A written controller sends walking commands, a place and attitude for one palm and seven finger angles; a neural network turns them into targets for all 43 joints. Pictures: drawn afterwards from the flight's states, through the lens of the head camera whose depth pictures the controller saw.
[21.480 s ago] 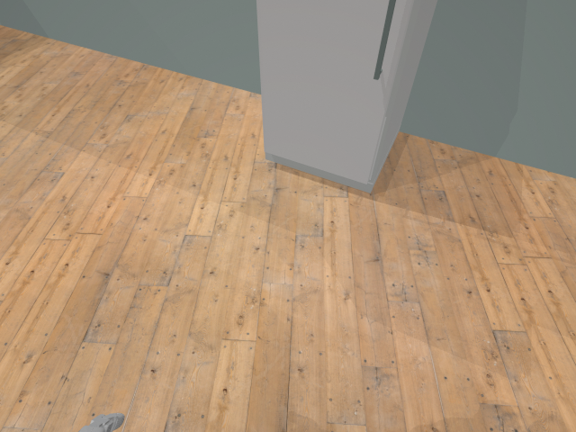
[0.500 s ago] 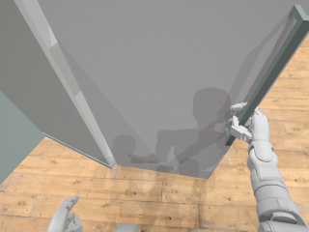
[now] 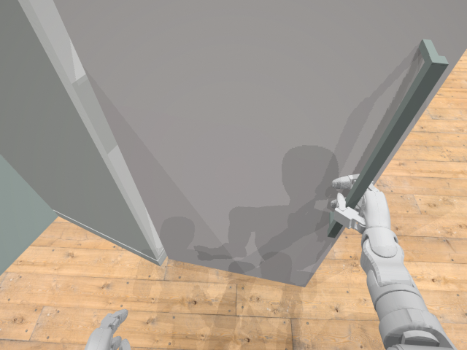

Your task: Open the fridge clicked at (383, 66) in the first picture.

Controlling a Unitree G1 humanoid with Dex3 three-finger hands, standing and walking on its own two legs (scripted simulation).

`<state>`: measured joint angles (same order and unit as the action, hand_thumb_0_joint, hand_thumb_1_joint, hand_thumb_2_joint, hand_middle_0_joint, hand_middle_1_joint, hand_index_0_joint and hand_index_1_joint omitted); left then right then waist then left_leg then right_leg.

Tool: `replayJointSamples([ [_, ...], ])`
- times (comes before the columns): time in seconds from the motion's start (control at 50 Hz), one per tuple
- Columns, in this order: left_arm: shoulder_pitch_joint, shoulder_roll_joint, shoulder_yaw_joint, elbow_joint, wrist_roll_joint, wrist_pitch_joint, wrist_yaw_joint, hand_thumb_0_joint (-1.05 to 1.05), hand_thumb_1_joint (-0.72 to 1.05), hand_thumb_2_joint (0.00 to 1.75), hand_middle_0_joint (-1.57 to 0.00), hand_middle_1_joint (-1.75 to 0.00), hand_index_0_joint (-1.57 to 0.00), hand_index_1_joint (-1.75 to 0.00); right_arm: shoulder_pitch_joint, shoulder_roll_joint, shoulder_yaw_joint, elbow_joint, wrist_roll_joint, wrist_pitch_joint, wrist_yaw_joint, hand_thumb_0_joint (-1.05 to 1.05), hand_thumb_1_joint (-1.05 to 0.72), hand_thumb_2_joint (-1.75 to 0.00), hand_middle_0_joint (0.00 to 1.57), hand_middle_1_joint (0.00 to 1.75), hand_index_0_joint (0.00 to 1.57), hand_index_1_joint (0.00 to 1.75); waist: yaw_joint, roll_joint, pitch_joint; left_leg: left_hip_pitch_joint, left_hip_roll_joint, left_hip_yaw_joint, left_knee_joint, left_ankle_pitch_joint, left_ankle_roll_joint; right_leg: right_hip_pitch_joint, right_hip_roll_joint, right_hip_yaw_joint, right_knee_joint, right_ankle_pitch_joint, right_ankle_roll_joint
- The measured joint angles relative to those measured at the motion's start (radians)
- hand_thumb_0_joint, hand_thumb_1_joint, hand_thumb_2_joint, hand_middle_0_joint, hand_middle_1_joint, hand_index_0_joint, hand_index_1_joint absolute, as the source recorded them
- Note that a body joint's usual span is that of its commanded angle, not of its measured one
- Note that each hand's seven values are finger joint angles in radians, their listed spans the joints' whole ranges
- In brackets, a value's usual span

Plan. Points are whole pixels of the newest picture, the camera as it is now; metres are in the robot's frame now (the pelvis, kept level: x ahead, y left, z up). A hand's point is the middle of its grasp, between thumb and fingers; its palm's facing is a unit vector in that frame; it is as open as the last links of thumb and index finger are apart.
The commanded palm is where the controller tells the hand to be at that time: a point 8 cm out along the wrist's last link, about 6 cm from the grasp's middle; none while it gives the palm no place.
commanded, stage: loosen the grip on the handle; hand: right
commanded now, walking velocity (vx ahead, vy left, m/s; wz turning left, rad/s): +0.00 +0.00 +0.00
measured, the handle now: (365, 168) +0.42 -0.19 +0.09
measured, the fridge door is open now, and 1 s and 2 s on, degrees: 77 75 75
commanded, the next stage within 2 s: slip the hand off the handle in 0.58 s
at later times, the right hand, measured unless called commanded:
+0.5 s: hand (340, 210) +0.38 -0.17 +0.00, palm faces +0.07 +0.98 -0.19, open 13.2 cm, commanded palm +0.35 -0.22 +0.02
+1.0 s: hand (373, 216) +0.38 -0.24 -0.01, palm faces +0.11 +0.97 -0.19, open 14.5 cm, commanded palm +0.35 -0.28 +0.01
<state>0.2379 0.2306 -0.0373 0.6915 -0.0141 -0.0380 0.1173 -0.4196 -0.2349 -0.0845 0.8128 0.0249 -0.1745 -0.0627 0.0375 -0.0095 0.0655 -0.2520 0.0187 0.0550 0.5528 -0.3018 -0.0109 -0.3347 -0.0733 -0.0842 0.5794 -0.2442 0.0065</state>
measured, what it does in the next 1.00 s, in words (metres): stands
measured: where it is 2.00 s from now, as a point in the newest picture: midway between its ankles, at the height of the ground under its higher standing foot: outside the picture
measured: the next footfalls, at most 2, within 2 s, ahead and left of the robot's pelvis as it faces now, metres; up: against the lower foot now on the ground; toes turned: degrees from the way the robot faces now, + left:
none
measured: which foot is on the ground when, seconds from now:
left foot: down 0.00-1.00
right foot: down 0.00-1.00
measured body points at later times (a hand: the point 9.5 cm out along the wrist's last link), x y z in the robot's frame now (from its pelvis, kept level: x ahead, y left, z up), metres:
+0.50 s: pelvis -0.03 +0.01 -0.02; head +0.01 +0.00 +0.42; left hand +0.03 +0.29 -0.12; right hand +0.38 -0.22 +0.01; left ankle -0.01 +0.12 -0.73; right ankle +0.04 -0.12 -0.73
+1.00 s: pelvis +0.01 -0.01 -0.03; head +0.05 -0.03 +0.42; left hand +0.12 +0.25 -0.12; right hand +0.37 -0.29 +0.00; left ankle -0.01 +0.12 -0.73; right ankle +0.04 -0.12 -0.73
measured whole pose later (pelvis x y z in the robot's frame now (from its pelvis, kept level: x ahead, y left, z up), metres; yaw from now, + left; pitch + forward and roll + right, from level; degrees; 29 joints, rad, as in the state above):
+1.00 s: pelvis +0.01 -0.01 -0.03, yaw +3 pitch +10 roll +2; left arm 0.31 0.26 0.00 0.61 -0.02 -0.10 0.03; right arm -0.32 -0.36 -0.25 0.69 0.04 -0.13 0.08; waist 0.03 0.00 -0.10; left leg -0.58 0.00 0.01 0.81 -0.41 -0.02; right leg -0.66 -0.02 0.00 0.86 -0.38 -0.02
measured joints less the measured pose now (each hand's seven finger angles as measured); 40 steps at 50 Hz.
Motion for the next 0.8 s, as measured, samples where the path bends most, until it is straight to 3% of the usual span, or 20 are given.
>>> replayJointSamples([
  [0.06, 0.012, -0.011, 0.051, 0.013, 0.011, -0.026, -0.043, 0.01, 0.9, 0.9, -0.2, -0.3, -0.21, -0.3, -0.047, -0.023, -0.071, 0.022, -0.075, 0.039, 0.072, -0.03, -0.69, -0.83, 0.41, 1.37, 0.46, 1.4, 0.001, 0.029, -0.008, -0.036, 0.006, -0.012, 0.015, 0.011, 0.011, -0.008, 0.006, -0.013, -0.034, 0.031, 0.013],
  [0.12, 0.039, 0.016, 0.063, 0.003, 0.011, -0.052, -0.09, 0.01, 0.9, 0.9, -0.2, -0.3, -0.21, -0.3, -0.085, -0.042, -0.119, 0.077, -0.052, 0.06, 0.105, -0.02, -0.62, -0.79, 0.39, 1.35, 0.48, 1.4, 0.025, 0.035, -0.065, -0.111, 0.012, -0.005, 0.046, 0.006, 0.013, -0.079, 0.011, -0.006, -0.023, 0.048, 0.007],
  [0.2, 0.068, 0.053, 0.074, -0.024, 0.009, -0.045, -0.122, 0.01, 0.9, 0.9, -0.2, -0.3, -0.21, -0.3, -0.085, -0.065, -0.133, 0.09, -0.034, 0.006, 0.086, -0.01, -0.42, -0.68, 0.38, 1.34, 0.48, 1.4, 0.045, 0.035, -0.099, -0.198, 0.007, -0.002, 0.119, -0.011, 0.02, -0.166, 0.002, 0.001, 0.047, 0.03, 0.004],
  [0.26, 0.088, 0.071, 0.077, -0.027, -0.004, -0.034, -0.121, 0.01, 0.9, 0.9, -0.2, -0.29, -0.21, -0.3, -0.097, -0.075, -0.121, 0.107, -0.036, -0.026, 0.079, 0.0, -0.19, -0.57, 0.37, 1.33, 0.47, 1.4, 0.045, 0.035, -0.11, -0.244, 0.005, -0.001, 0.165, -0.026, 0.023, -0.214, 0.006, 0.016, 0.096, 0.01, -0.005],
  [0.38, 0.108, 0.07, 0.063, -0.027, -0.02, -0.041, -0.105, 0.01, 0.9, 0.9, -0.2, -0.29, -0.2, -0.3, -0.114, -0.105, -0.097, 0.148, -0.021, -0.02, 0.078, 0.0, 0.25, -0.35, 0.37, 1.32, 0.43, 1.36, 0.031, 0.036, -0.121, -0.296, -0.022, -0.032, 0.2, -0.027, 0.025, -0.259, 0.038, 0.07, 0.147, -0.018, -0.011],
  [0.44, 0.115, 0.057, 0.051, -0.032, -0.017, -0.047, -0.1, 0.01, 0.9, 0.9, -0.2, -0.29, -0.2, -0.3, -0.095, -0.102, -0.131, 0.138, -0.024, -0.038, 0.083, 0.0, 0.38, -0.28, 0.36, 1.3, 0.42, 1.33, 0.036, 0.033, -0.13, -0.31, -0.032, -0.044, 0.212, -0.033, 0.024, -0.272, 0.038, 0.074, 0.167, -0.031, -0.008],
  [0.54, 0.121, 0.034, 0.035, -0.049, -0.013, -0.042, -0.097, 0.01, 0.9, 0.9, -0.2, -0.29, -0.2, -0.3, -0.042, -0.105, -0.157, 0.076, -0.01, -0.017, 0.071, -0.01, 0.49, -0.23, 0.32, 1.24, 0.38, 1.26, 0.042, 0.022, -0.132, -0.314, -0.034, -0.053, 0.221, -0.048, 0.018, -0.278, 0.035, 0.067, 0.186, -0.05, -0.004],
  [0.68, 0.118, 0.016, 0.035, -0.05, -0.007, -0.058, -0.102, 0.01, 0.9, 0.9, -0.2, -0.29, -0.21, -0.3, 0.045, -0.07, -0.127, -0.058, 0.013, 0.014, 0.065, -0.01, 0.53, -0.21, 0.27, 1.18, 0.31, 1.19, 0.017, 0.005, -0.15, -0.307, -0.027, -0.055, 0.224, -0.069, 0.005, -0.283, 0.042, 0.065, 0.21, -0.082, -0.012],
  [0.8, 0.082, 0.016, 0.027, -0.067, -0.004, -0.05, -0.096, 0.01, 0.9, 0.9, -0.2, -0.29, -0.21, -0.3, 0.061, -0.086, -0.153, -0.067, -0.011, 0.024, 0.092, -0.01, 0.54, -0.2, 0.26, 1.16, 0.31, 1.18, 0.011, 0.011, -0.161, -0.322, -0.02, -0.054, 0.249, -0.093, -0.003, -0.304, 0.049, 0.066, 0.243, -0.108, -0.019],
])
